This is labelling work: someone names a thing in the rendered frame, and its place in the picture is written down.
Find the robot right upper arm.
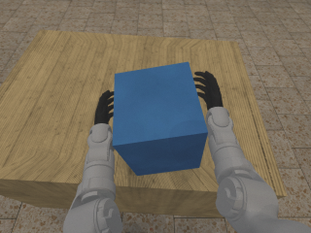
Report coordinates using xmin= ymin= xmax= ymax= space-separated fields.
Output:
xmin=215 ymin=175 xmax=311 ymax=233

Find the left robot hand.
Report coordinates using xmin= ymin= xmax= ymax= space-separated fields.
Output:
xmin=94 ymin=89 xmax=115 ymax=125

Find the pedestal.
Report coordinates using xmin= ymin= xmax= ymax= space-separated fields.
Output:
xmin=0 ymin=29 xmax=288 ymax=218

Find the robot left upper arm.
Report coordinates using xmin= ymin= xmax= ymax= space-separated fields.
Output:
xmin=63 ymin=197 xmax=123 ymax=233

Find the left robot forearm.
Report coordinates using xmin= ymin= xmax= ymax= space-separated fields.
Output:
xmin=62 ymin=123 xmax=116 ymax=233

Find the carton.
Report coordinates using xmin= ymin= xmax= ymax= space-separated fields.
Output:
xmin=112 ymin=62 xmax=208 ymax=176

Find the right robot forearm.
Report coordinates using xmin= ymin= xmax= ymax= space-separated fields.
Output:
xmin=205 ymin=107 xmax=279 ymax=214

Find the right robot hand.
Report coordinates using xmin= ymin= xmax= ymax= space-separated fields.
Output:
xmin=193 ymin=71 xmax=224 ymax=111

